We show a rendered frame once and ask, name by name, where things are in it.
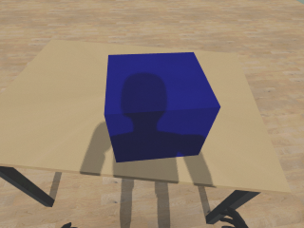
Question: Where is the robot right hand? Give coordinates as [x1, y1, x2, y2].
[219, 206, 249, 228]

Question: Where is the carton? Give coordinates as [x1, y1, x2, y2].
[104, 52, 220, 162]

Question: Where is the table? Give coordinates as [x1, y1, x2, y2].
[0, 39, 292, 224]

